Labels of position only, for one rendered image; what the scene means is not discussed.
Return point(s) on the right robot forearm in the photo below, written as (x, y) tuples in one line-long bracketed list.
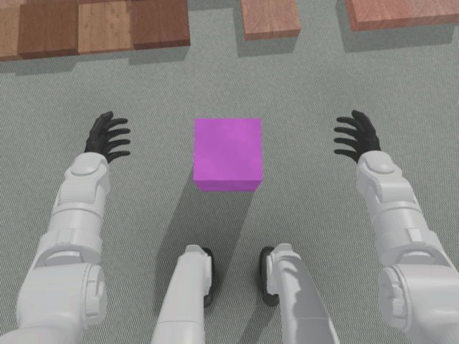
[(402, 234)]

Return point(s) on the robot right shin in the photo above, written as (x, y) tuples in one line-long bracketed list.
[(280, 247)]

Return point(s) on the right robot foot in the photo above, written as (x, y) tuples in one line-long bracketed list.
[(269, 299)]

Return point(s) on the left robot forearm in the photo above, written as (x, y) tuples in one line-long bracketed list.
[(73, 235)]

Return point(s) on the robot left hand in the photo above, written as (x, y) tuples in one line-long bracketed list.
[(99, 137)]

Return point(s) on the left robot upper arm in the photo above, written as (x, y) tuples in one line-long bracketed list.
[(59, 304)]

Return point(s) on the robot right hand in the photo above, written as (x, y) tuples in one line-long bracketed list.
[(365, 134)]

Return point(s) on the carton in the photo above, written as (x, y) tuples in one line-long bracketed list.
[(227, 154)]

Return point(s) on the right robot upper arm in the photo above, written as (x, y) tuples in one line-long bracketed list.
[(421, 300)]

